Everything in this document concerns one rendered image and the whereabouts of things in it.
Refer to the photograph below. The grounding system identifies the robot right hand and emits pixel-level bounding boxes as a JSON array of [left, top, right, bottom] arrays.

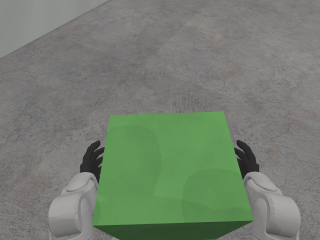
[[234, 140, 259, 179]]

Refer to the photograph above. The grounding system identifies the right robot forearm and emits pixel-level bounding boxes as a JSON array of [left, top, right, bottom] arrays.
[[243, 171, 301, 240]]

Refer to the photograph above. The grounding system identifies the robot left hand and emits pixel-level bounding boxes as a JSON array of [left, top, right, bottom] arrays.
[[80, 140, 105, 184]]

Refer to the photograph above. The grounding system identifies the left robot forearm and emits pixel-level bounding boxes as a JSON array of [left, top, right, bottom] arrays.
[[47, 172, 99, 240]]

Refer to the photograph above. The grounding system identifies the carton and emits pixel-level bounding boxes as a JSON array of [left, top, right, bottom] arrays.
[[92, 111, 254, 240]]

